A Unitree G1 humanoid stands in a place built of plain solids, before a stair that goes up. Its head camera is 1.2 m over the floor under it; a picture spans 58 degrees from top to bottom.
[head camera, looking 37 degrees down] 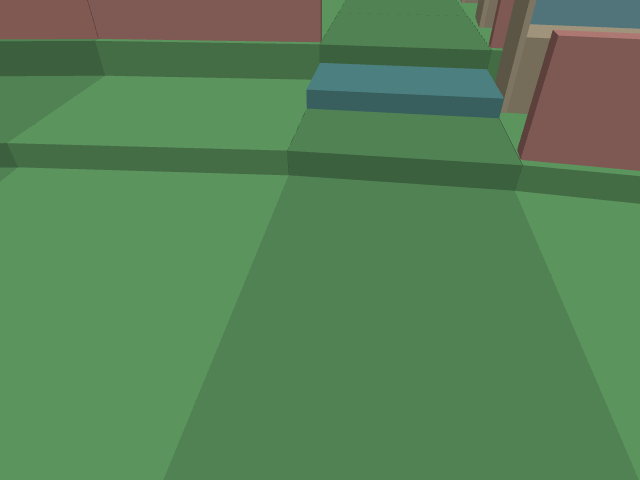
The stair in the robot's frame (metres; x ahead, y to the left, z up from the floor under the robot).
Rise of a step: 0.13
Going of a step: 0.64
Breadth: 1.25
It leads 8 degrees to the right of straight ahead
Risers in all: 3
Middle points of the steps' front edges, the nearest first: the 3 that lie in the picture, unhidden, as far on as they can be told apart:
2.12 -0.44 0.15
2.76 -0.53 0.29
3.40 -0.62 0.42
